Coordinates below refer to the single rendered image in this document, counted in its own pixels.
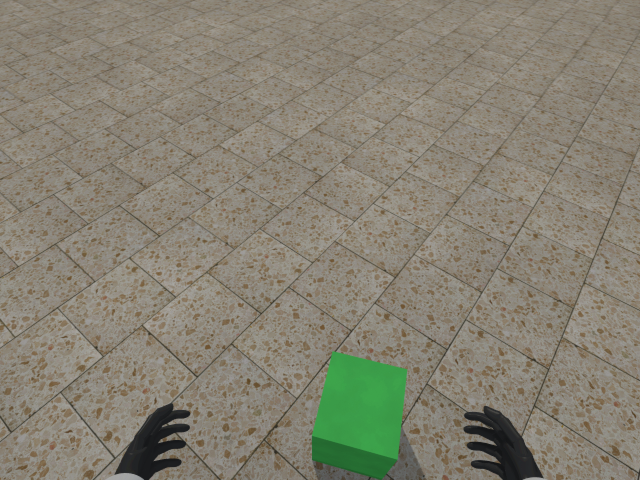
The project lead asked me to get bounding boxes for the robot right hand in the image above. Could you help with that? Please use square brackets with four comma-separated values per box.
[463, 406, 544, 480]

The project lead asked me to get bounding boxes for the robot left hand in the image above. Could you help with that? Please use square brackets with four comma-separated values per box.
[114, 403, 190, 480]

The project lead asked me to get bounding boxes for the carton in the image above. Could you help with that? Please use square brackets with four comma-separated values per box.
[312, 351, 407, 480]

